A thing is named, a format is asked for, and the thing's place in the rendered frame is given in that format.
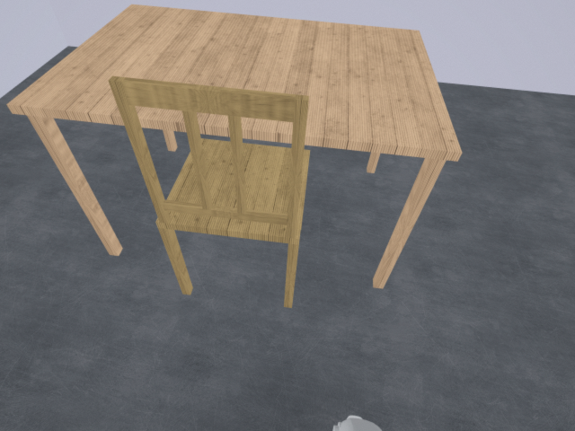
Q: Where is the table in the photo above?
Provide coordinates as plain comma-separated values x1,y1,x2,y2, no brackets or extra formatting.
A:
6,4,462,289

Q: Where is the chair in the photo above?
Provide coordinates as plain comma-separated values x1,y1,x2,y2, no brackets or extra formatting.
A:
109,76,310,308

